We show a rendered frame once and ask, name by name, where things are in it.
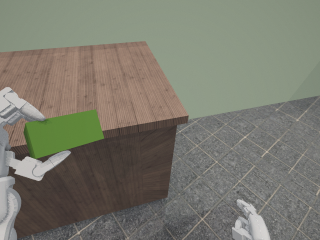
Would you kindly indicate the right robot hand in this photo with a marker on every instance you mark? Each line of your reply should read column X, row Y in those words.
column 254, row 228

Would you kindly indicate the table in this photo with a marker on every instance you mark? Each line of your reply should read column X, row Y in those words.
column 138, row 111

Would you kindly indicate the left robot hand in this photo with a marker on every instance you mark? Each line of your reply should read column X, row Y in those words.
column 12, row 109

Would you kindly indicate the sponge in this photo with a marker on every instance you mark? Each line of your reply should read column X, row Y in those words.
column 61, row 133

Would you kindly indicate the left robot forearm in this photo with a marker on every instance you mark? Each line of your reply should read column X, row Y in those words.
column 10, row 204

